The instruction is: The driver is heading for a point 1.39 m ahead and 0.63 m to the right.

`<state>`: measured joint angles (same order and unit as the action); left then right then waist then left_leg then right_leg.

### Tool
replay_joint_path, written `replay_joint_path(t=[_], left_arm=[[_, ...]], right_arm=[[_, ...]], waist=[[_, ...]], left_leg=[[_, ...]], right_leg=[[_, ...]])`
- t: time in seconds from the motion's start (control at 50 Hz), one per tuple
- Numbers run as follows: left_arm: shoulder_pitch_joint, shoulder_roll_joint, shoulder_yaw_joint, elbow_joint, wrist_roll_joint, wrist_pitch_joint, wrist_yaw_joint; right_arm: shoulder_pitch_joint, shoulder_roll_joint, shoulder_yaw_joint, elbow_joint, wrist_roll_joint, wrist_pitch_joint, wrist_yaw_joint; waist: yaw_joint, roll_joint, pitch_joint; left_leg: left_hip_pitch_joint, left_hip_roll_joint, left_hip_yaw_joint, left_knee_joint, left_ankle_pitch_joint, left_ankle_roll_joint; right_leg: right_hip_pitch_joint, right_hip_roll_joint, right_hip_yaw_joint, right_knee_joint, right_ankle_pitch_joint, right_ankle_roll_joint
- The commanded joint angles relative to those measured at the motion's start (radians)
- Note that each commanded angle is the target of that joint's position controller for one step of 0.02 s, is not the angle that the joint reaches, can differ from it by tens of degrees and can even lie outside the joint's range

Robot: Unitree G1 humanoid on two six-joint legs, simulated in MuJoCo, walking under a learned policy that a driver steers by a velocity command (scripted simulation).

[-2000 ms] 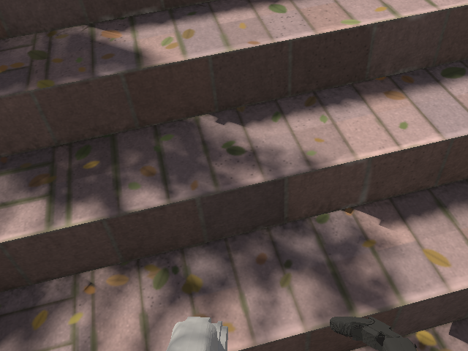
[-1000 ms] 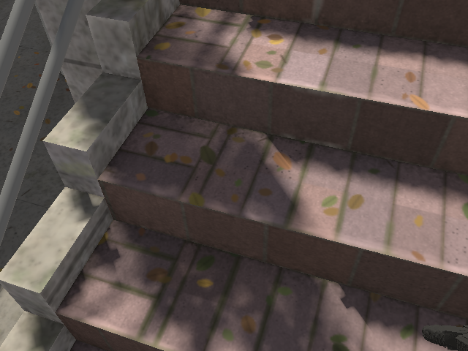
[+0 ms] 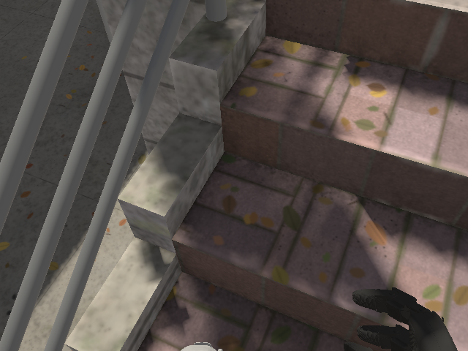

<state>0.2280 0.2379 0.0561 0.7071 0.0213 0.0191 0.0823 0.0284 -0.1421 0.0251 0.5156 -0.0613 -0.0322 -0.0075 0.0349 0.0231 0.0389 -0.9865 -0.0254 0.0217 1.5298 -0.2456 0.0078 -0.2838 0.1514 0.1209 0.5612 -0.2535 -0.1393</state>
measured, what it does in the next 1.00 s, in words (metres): steps on the spot, turning right: left foot, then right foot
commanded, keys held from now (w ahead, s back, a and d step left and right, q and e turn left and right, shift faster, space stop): e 0.96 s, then no key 0.04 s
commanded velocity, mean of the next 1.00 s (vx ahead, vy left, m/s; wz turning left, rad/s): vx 0.01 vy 0.00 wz -0.57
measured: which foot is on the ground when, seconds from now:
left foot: up 0.00-0.20, down 0.22-0.72, up 0.74-1.00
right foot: down 0.00-0.22, up 0.24-0.70, down 0.72-1.00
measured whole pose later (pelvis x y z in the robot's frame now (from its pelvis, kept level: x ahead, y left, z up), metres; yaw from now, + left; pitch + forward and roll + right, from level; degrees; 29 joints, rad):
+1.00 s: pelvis +0.01 -0.08 +0.00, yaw -36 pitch +3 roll +1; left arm 0.24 0.23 0.06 0.61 0.03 -0.02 0.04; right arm 0.07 -0.20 -0.03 0.60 -0.05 0.04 -0.02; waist 0.04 0.09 0.01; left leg -0.80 -0.03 0.04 1.90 -0.36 -0.03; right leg -0.32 0.06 0.13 0.52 -0.24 -0.04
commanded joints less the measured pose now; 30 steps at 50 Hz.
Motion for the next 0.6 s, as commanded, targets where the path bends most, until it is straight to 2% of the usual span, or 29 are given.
replay_joint_path(t=[0.02,0.04,0.06,0.08,0.1,0.12,0.14,0.16,0.18,0.2,0.22,0.24,0.26,0.28,0.3,0.32,0.34,0.36,0.4,0.42,0.44,0.46,0.48,0.5,0.52,0.54,0.56,0.58,0.6], left_arm=[[0.001,0.121,0.032,-0.083,0.028,-0.025,0.002],[-0.004,0.122,0.032,-0.073,0.017,-0.02,0.004],[-0.002,0.12,0.033,-0.074,0.015,-0.003,0.015],[-0.038,0.122,0.033,-0.092,0.012,0.005,0.023],[-0.064,0.126,0.046,-0.111,0.006,0.008,0.018],[-0.106,0.133,0.051,-0.135,0.005,0.003,0.017],[-0.157,0.143,0.053,-0.153,-0.008,-0.009,0.018],[-0.143,0.147,0.065,-0.157,-0.012,-0.015,0.014],[-0.128,0.156,0.071,-0.149,-0.006,-0.015,0.002],[-0.161,0.15,0.074,-0.168,-0.026,-0.02,-0.021],[-0.116,0.145,0.082,-0.174,-0.036,-0.032,-0.046],[0.037,0.06,0.07,-0.18,-0.036,-0.036,-0.049],[0.079,0.088,0.071,-0.155,0.008,-0.033,-0.037],[0.03,0.08,0.066,-0.188,0.028,-0.025,-0.028],[-0.039,0.081,0.066,-0.211,0.041,-0.009,-0.018],[-0.098,0.086,0.055,-0.233,0.075,0.017,-0.025],[-0.108,0.106,0.047,-0.252,0.067,0.036,-0.05],[-0.101,0.119,0.049,-0.241,0.042,0.05,-0.067],[-0.133,0.098,0.04,-0.258,0.018,0.075,-0.068],[-0.143,0.076,0.031,-0.267,0.011,0.084,-0.066],[-0.171,0.061,0.022,-0.285,0.016,0.086,-0.063],[-0.239,0.044,0.011,-0.304,0.016,0.094,-0.071],[-0.242,0.029,0.006,-0.305,0.024,0.098,-0.071],[-0.211,0.047,0.014,-0.294,0.008,0.093,-0.067],[-0.188,0.05,0.018,-0.283,0.003,0.083,-0.069],[-0.189,0.025,0.013,-0.287,-0.006,0.071,-0.072],[-0.195,0.024,0.018,-0.298,-0.003,0.057,-0.071],[-0.186,0.014,0.014,-0.295,0.0,0.042,-0.081],[-0.172,0.007,0.013,-0.278,0.009,0.031,-0.085]], right_arm=[[-0.015,-0.056,-0.026,-0.049,0.003,-0.027,-0.021],[-0.027,-0.062,-0.024,-0.061,0.002,-0.034,-0.024],[-0.03,-0.045,-0.019,-0.082,0.018,-0.027,-0.026],[-0.033,-0.05,-0.02,-0.097,0.03,-0.025,-0.027],[-0.001,-0.067,-0.024,-0.093,0.044,-0.012,-0.025],[0.006,-0.068,-0.024,-0.101,0.045,0.0,-0.022],[0.046,-0.063,-0.016,-0.085,0.046,0.014,-0.025],[0.121,-0.103,-0.034,-0.053,0.072,0.014,-0.038],[0.212,-0.15,-0.058,-0.018,0.09,0.019,-0.053],[0.262,-0.191,-0.075,0.019,0.073,0.005,-0.068],[0.229,-0.182,-0.077,0.054,0.068,0.0,-0.081],[0.149,-0.205,-0.084,0.023,0.045,-0.001,-0.099],[0.221,-0.179,-0.083,0.008,0.032,0.019,-0.105],[0.221,-0.225,-0.098,0.002,0.008,0.011,-0.107],[0.139,-0.214,-0.101,-0.018,0.007,0.011,-0.104],[0.133,-0.185,-0.086,-0.001,0.027,-0.008,-0.107],[0.136,-0.18,-0.082,0.016,0.03,-0.005,-0.11],[0.135,-0.171,-0.073,0.017,0.04,-0.009,-0.098],[0.208,-0.233,-0.09,0.042,0.025,-0.021,-0.085],[0.231,-0.26,-0.105,0.063,0.025,-0.025,-0.074],[0.239,-0.272,-0.111,0.073,0.011,-0.033,-0.071],[0.251,-0.281,-0.112,0.076,0.012,-0.051,-0.064],[0.245,-0.272,-0.113,0.085,0.019,-0.062,-0.069],[0.214,-0.292,-0.122,0.071,0.021,-0.063,-0.064],[0.173,-0.277,-0.114,0.061,0.015,-0.054,-0.061],[0.139,-0.285,-0.117,0.055,0.0,-0.049,-0.062],[0.144,-0.295,-0.119,0.052,-0.003,-0.051,-0.061],[0.108,-0.288,-0.117,0.043,0.005,-0.049,-0.06],[0.064,-0.266,-0.11,0.033,0.018,-0.045,-0.061]], waist=[[0.026,-0.042,-0.213],[0.015,-0.071,-0.193],[0.009,-0.083,-0.171],[-0.003,-0.102,-0.122],[-0.013,-0.107,-0.139],[-0.025,-0.102,-0.162],[-0.062,-0.085,-0.181],[-0.074,-0.117,-0.223],[-0.11,-0.151,-0.271],[-0.144,-0.049,-0.262],[-0.096,0.041,-0.197],[0.029,0.291,-0.202],[-0.033,0.251,-0.352],[-0.028,0.18,-0.38],[0.003,0.094,-0.318],[0.017,-0.026,-0.228],[0.034,-0.065,-0.163],[0.026,-0.051,-0.115],[-0.018,0.02,-0.093],[-0.019,0.026,-0.088],[-0.026,0.046,-0.09],[-0.028,0.058,-0.078],[-0.016,0.07,-0.094],[-0.001,0.121,-0.086],[0.002,0.164,-0.102],[0.003,0.199,-0.126],[-0.017,0.229,-0.149],[-0.006,0.205,-0.173],[-0.005,0.249,-0.179]], left_leg=[[0.002,-0.008,0.009,0.117,-0.016,0.01],[-0.008,0.006,0.009,0.106,-0.08,0.008],[0.023,0.019,0.004,0.003,-0.084,-0.008],[0.062,0.029,-0.007,-0.138,-0.077,-0.012],[0.159,0.033,-0.018,-0.256,-0.044,-0.011],[0.237,0.009,-0.003,-0.337,-0.067,-0.009],[0.365,-0.007,-0.004,-0.546,-0.072,0.002],[0.474,0.0,-0.035,-0.774,-0.014,-0.006],[0.545,0.019,-0.063,-1.001,0.089,-0.023],[0.636,-0.028,0.037,-1.261,0.374,-0.045],[0.776,0.025,-0.007,-1.447,0.568,-0.026],[1.148,0.303,-0.205,-1.071,1.361,0.113],[1.159,0.458,-0.302,-0.993,1.542,0.263],[1.09,0.507,-0.416,-1.062,1.222,0.333],[0.995,0.481,-0.409,-1.12,0.786,0.304],[0.916,0.43,-0.338,-1.164,0.537,0.253],[0.858,0.334,-0.207,-1.148,0.413,0.203],[0.787,0.307,-0.128,-1.141,0.447,0.18],[0.816,0.312,-0.073,-1.142,0.614,0.188],[0.846,0.326,-0.069,-1.145,0.643,0.203],[0.869,0.336,-0.055,-1.157,0.577,0.21],[0.877,0.338,-0.067,-1.169,0.448,0.21],[0.866,0.361,-0.079,-1.195,0.316,0.219],[0.853,0.366,-0.077,-1.207,0.284,0.221],[0.855,0.38,-0.061,-1.208,0.3,0.226],[0.844,0.396,-0.049,-1.22,0.314,0.23],[0.893,0.401,-0.035,-1.212,0.3,0.225],[0.882,0.385,0.026,-1.191,0.254,0.187],[0.846,0.351,0.091,-1.188,0.212,0.145]], right_leg=[[0.245,-0.262,0.166,-0.079,0.906,-0.105],[0.264,-0.232,0.135,-0.095,0.884,-0.119],[0.265,-0.19,0.098,-0.08,0.902,-0.101],[0.227,-0.195,0.109,-0.085,0.965,-0.094],[0.195,-0.207,0.133,-0.092,1.023,-0.064],[0.199,-0.186,0.14,-0.085,1.169,-0.051],[0.201,-0.177,0.144,-0.066,1.297,-0.011],[0.268,-0.177,0.186,-0.018,1.342,0.026],[0.395,-0.176,0.211,0.055,1.328,0.049],[0.453,-0.106,0.132,0.175,1.247,0.089],[0.291,-0.05,0.072,0.363,0.558,0.122],[-0.261,0.053,-0.014,0.715,-0.281,0.181],[-0.42,0.048,-0.055,1.107,-0.381,0.208],[-0.507,0.001,0.006,1.372,-0.311,0.212],[-0.582,-0.04,0.001,1.551,-0.245,0.212],[-0.613,-0.062,0.033,1.592,-0.165,0.203],[-0.59,-0.08,0.032,1.476,-0.097,0.197],[-0.55,-0.07,0.005,1.41,-0.072,0.212],[-0.563,-0.053,-0.055,1.411,-0.137,0.222],[-0.596,-0.068,-0.048,1.4,-0.17,0.215],[-0.621,-0.085,-0.033,1.36,-0.155,0.199],[-0.656,-0.101,-0.027,1.344,-0.12,0.184],[-0.648,-0.124,-0.011,1.302,-0.084,0.177],[-0.646,-0.134,-0.034,1.27,-0.088,0.186],[-0.626,-0.143,-0.036,1.206,-0.105,0.194],[-0.588,-0.155,-0.045,1.19,-0.125,0.183],[-0.599,-0.174,-0.039,1.159,-0.189,0.169],[-0.508,-0.222,-0.033,0.947,-0.172,0.143],[-0.376,-0.256,-0.052,0.702,-0.16,0.125]])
